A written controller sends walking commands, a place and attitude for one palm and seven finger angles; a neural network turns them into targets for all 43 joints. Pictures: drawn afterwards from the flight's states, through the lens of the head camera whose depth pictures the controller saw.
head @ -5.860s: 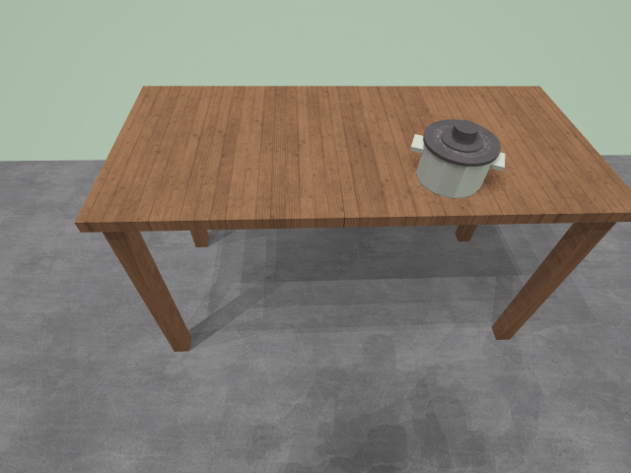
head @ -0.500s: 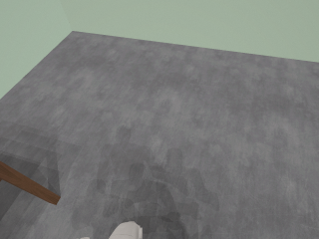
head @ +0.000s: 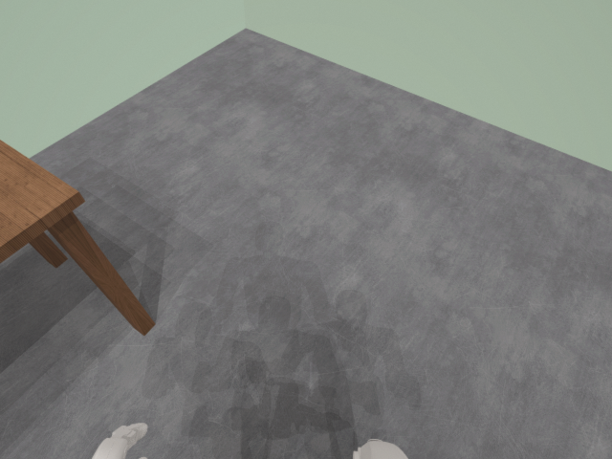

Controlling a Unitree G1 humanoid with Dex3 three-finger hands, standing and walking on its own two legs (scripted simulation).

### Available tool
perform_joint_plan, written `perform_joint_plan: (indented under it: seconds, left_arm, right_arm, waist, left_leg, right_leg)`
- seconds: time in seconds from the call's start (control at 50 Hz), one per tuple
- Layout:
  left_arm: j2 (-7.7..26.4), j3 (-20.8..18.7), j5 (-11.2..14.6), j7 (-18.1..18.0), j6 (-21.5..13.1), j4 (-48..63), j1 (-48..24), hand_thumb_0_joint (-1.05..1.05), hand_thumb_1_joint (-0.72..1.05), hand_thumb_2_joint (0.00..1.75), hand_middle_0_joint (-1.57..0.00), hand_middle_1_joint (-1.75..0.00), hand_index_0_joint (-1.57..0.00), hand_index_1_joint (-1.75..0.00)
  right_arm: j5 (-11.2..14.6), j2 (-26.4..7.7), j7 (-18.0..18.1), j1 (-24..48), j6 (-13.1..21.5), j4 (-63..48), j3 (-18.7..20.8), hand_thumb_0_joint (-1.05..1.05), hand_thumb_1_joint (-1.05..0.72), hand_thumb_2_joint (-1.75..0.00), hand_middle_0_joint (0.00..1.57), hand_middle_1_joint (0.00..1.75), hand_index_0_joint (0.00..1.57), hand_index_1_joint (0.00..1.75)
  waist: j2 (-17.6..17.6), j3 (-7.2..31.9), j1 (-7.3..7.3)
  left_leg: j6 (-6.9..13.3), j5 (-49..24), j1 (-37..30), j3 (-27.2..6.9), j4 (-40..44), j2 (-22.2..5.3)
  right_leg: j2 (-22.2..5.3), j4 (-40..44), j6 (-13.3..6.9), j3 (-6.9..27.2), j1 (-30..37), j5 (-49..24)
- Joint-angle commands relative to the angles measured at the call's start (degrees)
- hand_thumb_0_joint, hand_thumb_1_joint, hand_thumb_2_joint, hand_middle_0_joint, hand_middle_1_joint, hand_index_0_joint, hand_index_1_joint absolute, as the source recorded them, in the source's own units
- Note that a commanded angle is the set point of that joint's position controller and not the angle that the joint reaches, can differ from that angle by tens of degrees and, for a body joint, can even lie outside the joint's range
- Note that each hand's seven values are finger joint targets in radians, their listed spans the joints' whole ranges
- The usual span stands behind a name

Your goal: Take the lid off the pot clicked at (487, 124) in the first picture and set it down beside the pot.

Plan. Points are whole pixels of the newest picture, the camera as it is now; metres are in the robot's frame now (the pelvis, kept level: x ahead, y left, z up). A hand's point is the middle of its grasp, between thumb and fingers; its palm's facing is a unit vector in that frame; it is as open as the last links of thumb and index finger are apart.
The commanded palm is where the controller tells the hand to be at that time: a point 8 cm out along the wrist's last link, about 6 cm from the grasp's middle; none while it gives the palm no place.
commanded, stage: turn to face it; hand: left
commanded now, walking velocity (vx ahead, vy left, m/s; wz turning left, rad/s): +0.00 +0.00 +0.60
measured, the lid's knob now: out of the picture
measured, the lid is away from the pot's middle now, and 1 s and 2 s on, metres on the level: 0.00 0.00 0.00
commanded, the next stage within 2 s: take the last steps up to it in 1.58 s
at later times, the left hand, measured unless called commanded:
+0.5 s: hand out of the picture +0.00 +0.17 -0.15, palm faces +0.30 -0.91 -0.28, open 7.4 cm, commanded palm none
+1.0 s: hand out of the picture -0.03 +0.25 -0.16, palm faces +0.57 -0.77 -0.26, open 7.4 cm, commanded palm none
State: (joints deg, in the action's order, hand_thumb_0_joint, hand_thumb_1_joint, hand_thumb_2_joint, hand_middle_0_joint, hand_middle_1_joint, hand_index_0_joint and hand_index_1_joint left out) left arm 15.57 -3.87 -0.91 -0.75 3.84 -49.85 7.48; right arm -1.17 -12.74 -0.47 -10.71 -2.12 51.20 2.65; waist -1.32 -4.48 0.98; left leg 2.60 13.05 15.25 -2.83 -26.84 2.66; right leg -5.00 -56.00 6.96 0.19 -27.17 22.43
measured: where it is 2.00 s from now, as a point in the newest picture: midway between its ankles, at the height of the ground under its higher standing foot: outside the picture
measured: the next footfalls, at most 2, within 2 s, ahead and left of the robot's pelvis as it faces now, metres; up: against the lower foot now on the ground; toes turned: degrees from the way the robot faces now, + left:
right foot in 0.16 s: +0.04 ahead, -0.14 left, +0.00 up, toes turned +4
left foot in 0.64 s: -0.01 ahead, +0.10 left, +0.00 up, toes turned +30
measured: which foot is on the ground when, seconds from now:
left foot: down 0.00-0.16, up 0.18-0.62, down 0.64-1.00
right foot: up 0.00-0.14, down 0.16-0.64, up 0.66-1.00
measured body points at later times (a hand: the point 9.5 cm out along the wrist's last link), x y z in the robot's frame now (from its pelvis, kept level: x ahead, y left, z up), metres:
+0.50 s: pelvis +0.00 -0.04 +0.00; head +0.06 -0.05 +0.45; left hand -0.01 +0.21 -0.13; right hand +0.16 -0.28 -0.16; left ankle -0.06 +0.11 -0.67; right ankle +0.00 -0.14 -0.74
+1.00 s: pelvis +0.00 +0.01 +0.00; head +0.03 +0.04 +0.45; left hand -0.06 +0.29 -0.14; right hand +0.22 -0.15 -0.13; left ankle -0.05 +0.08 -0.74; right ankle +0.09 -0.14 -0.68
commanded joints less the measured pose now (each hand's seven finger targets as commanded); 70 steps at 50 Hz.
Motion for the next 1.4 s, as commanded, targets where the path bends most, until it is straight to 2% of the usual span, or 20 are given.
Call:
perform_joint_plan:
  seconds: [0.0,0.1,0.12,0.14,0.16,0.22,0.26,0.5,0.58,0.6,0.62,0.64,0.78,0.96,1.08,1.12,1.14,1.16,1.24,1.38]
  left_arm:
    - [3.7,-0.9,0.4,-0.5,-2.0,6.0,-2.1,0.00,0.90,0.90,-0.20,-0.30,-0.20,-0.30]
    - [4.8,-1.1,0.9,-1.0,-3.5,4.9,4.8,0.00,0.90,0.90,-0.20,-0.30,-0.20,-0.30]
    - [8.7,-1.8,0.3,-1.4,-4.3,4.6,6.8,0.00,0.90,0.90,-0.20,-0.30,-0.20,-0.30]
    - [13.6,-2.8,-0.5,-1.7,-4.4,4.9,7.1,0.00,0.90,0.90,-0.20,-0.30,-0.20,-0.30]
    - [12.9,-2.2,0.0,-1.8,-4.0,5.3,7.2,0.00,0.90,0.90,-0.20,-0.30,-0.20,-0.30]
    - [6.3,-0.8,0.3,-1.7,-4.0,6.7,-1.3,0.00,0.90,0.90,-0.20,-0.30,-0.20,-0.30]
    - [5.2,-0.3,0.3,-1.4,-4.6,6.1,0.8,0.00,0.90,0.90,-0.20,-0.30,-0.20,-0.30]
    - [9.2,-1.7,-0.7,-1.3,-3.6,2.6,10.0,0.00,0.90,0.90,-0.20,-0.30,-0.20,-0.30]
    - [10.2,-2.4,-0.2,-0.9,-3.3,1.9,8.8,0.00,0.90,0.90,-0.20,-0.30,-0.20,-0.30]
    - [9.0,-2.2,0.3,-0.6,-3.3,2.6,8.6,0.00,0.90,0.90,-0.20,-0.30,-0.20,-0.30]
    - [4.7,-1.1,0.8,0.0,-3.3,5.4,5.8,0.00,0.90,0.90,-0.20,-0.30,-0.20,-0.30]
    - [4.8,-0.6,0.2,-0.5,-2.4,6.6,3.0,0.00,0.90,0.90,-0.20,-0.30,-0.20,-0.30]
    - [5.4,-1.2,-0.2,0.0,-1.5,2.3,5.5,0.00,0.90,0.90,-0.20,-0.30,-0.20,-0.30]
    - [4.6,-0.7,0.2,-0.6,-2.1,6.3,-2.5,0.00,0.90,0.90,-0.20,-0.30,-0.20,-0.30]
    - [4.6,-0.5,0.9,-0.9,-3.1,6.1,1.7,0.00,0.90,0.90,-0.20,-0.30,-0.20,-0.30]
    - [8.6,-1.4,0.5,-1.4,-4.3,5.3,5.8,0.00,0.90,0.90,-0.20,-0.30,-0.20,-0.30]
    - [13.5,-2.4,-0.3,-1.8,-4.5,5.4,6.3,0.00,0.90,0.90,-0.20,-0.30,-0.20,-0.30]
    - [13.3,-2.0,-0.1,-1.8,-4.1,5.7,6.7,0.00,0.90,0.90,-0.20,-0.30,-0.20,-0.30]
    - [5.9,-0.4,0.3,-1.6,-4.1,7.0,-1.6,0.00,0.90,0.90,-0.20,-0.30,-0.20,-0.30]
    - [8.0,-1.0,-0.5,-1.4,-4.2,3.4,7.4,0.00,0.90,0.90,-0.20,-0.30,-0.20,-0.30]
  right_arm:
    - [-0.2,-13.2,0.9,-2.0,0.9,-3.4,4.1,0.00,-0.90,-0.90,0.20,0.30,0.20,0.30]
    - [0.5,-12.0,0.8,0.6,0.6,-4.2,4.3,0.00,-0.90,-0.90,0.20,0.30,0.20,0.30]
    - [1.2,-9.1,0.4,-0.3,0.6,-4.4,4.0,0.00,-0.90,-0.90,0.20,0.30,0.20,0.30]
    - [1.1,-5.3,0.4,-1.0,0.8,-5.8,3.3,0.00,-0.90,-0.90,0.20,0.30,0.20,0.30]
    - [0.3,-8.5,0.6,-0.1,0.4,-5.7,4.0,0.00,-0.90,-0.90,0.20,0.30,0.20,0.30]
    - [0.0,-7.7,-0.6,-2.3,-1.0,-2.0,4.2,0.00,-0.90,-0.90,0.20,0.30,0.20,0.30]
    - [0.0,-6.9,-1.1,-2.0,-1.3,-1.2,3.6,0.00,-0.90,-0.90,0.20,0.30,0.20,0.30]
    - [0.6,-5.1,-1.5,8.5,-0.7,-4.3,1.7,0.00,-0.90,-0.90,0.20,0.30,0.20,0.30]
    - [0.4,-7.3,-1.1,2.6,0.5,-3.6,2.1,0.00,-0.90,-0.90,0.20,0.30,0.20,0.30]
    - [0.1,-11.3,-0.9,-2.5,1.1,-2.7,3.2,0.00,-0.90,-0.90,0.20,0.30,0.20,0.30]
    - [0.2,-18.7,-0.5,-6.9,1.4,-2.5,5.2,0.00,-0.90,-0.90,0.20,0.30,0.20,0.30]
    - [0.9,-19.8,0.0,-9.9,0.9,-1.0,5.1,0.00,-0.90,-0.90,0.20,0.30,0.20,0.30]
    - [0.4,-12.9,1.0,2.4,1.6,-4.5,2.7,0.00,-0.90,-0.90,0.20,0.30,0.20,0.30]
    - [-0.1,-13.3,0.9,-2.5,1.0,-3.3,3.7,0.00,-0.90,-0.90,0.20,0.30,0.20,0.30]
    - [0.1,-12.6,0.9,-0.5,0.5,-3.8,4.2,0.00,-0.90,-0.90,0.20,0.30,0.20,0.30]
    - [1.1,-9.4,0.4,-0.9,0.6,-4.0,3.7,0.00,-0.90,-0.90,0.20,0.30,0.20,0.30]
    - [1.3,-5.5,0.4,-1.6,0.7,-5.1,3.0,0.00,-0.90,-0.90,0.20,0.30,0.20,0.30]
    - [0.5,-8.3,0.7,-1.2,0.4,-5.2,3.7,0.00,-0.90,-0.90,0.20,0.30,0.20,0.30]
    - [-0.1,-7.1,-0.8,-3.2,-1.3,-1.4,3.6,0.00,-0.90,-0.90,0.20,0.30,0.20,0.30]
    - [0.2,-5.2,-1.0,3.4,-1.4,-2.5,2.1,0.00,-0.90,-0.90,0.20,0.30,0.20,0.30]
  waist:
    - [10.5,7.6,1.26]
    - [8.4,11.1,-2.15]
    - [-1.0,12.3,-3.04]
    - [-17.2,11.2,-3.31]
    - [-11.0,10.0,-3.32]
    - [-7.6,4.0,1.43]
    - [-8.8,3.6,0.83]
    - [-11.0,5.1,-4.06]
    - [-8.5,9.5,-0.71]
    - [-0.5,13.4,2.32]
    - [19.4,15.0,5.18]
    - [16.3,16.3,5.59]
    - [8.3,6.5,-1.14]
    - [9.5,6.9,1.55]
    - [10.5,10.1,-0.70]
    - [1.1,12.4,-2.63]
    - [-15.9,11.7,-3.04]
    - [-10.3,10.8,-2.99]
    - [-8.6,2.9,1.45]
    - [-9.5,3.3,-2.59]
  left_leg:
    - [7.8,-21.2,-7.3,-18.2,5.2,-14.6]
    - [3.2,-21.1,0.5,-18.6,-2.7,-9.8]
    - [-0.7,-7.6,10.0,-14.0,-10.1,-5.7]
    - [-5.9,20.5,22.0,-1.4,-24.5,2.9]
    - [-5.4,23.1,19.7,-3.2,-35.8,-0.3]
    - [-6.6,11.0,19.1,-1.8,-45.3,-3.6]
    - [-7.6,7.4,19.4,0.6,-46.2,-3.9]
    - [-6.6,11.6,11.3,8.3,-21.0,-4.5]
    - [-4.5,1.3,-2.9,10.3,-1.5,-2.8]
    - [-2.0,-10.1,-15.6,4.2,3.5,-7.4]
    - [5.7,-35.3,-24.7,-18.2,4.7,-24.6]
    - [11.3,-47.9,-23.9,-20.2,2.9,-28.6]
    - [5.6,-27.0,-6.9,-7.7,6.7,-14.4]
    - [8.3,-23.7,-9.5,-18.2,5.5,-14.7]
    - [5.7,-27.7,-3.9,-21.2,-0.1,-11.1]
    - [0.1,-11.4,7.8,-16.8,-8.5,-5.9]
    - [-5.0,17.0,19.8,-4.0,-21.9,2.6]
    - [-5.2,23.3,18.6,-3.7,-34.1,0.9]
    - [-6.2,9.6,17.8,-1.2,-46.2,-3.3]
    - [-7.2,11.7,15.0,3.8,-31.6,-3.9]
  right_leg:
    - [1.9,8.0,-0.8,0.3,0.4,2.5]
    - [3.5,31.9,-2.0,-0.7,19.3,-10.2]
    - [-5.5,38.7,-4.1,7.2,29.8,-13.8]
    - [-22.3,39.6,-11.5,22.3,33.6,-24.5]
    - [-24.9,38.4,-15.3,19.6,24.6,-27.1]
    - [-14.1,37.4,-12.2,6.0,18.4,-26.6]
    - [-12.2,36.0,-11.5,-0.1,20.2,-33.8]
    - [-16.0,31.3,-13.3,-6.0,25.6,-41.9]
    - [-15.5,20.1,-9.2,-10.6,22.4,-40.2]
    - [-13.2,8.4,-6.0,-12.2,13.1,-31.5]
    - [-3.6,-5.1,-1.0,-11.6,-5.7,11.6]
    - [-3.0,-10.6,-1.3,-4.1,-8.9,17.8]
    - [-2.1,-11.2,-0.2,-0.7,-3.9,-1.3]
    - [1.1,4.3,-0.3,0.4,-2.6,2.4]
    - [4.8,23.0,-2.0,-0.5,12.5,-4.1]
    - [-3.3,37.3,-3.8,5.9,28.9,-14.6]
    - [-20.0,38.9,-10.6,20.9,34.8,-25.1]
    - [-24.9,38.0,-15.9,20.5,26.1,-28.9]
    - [-12.9,37.4,-12.9,3.2,17.2,-26.9]
    - [-13.6,35.0,-14.0,-1.3,23.0,-36.5]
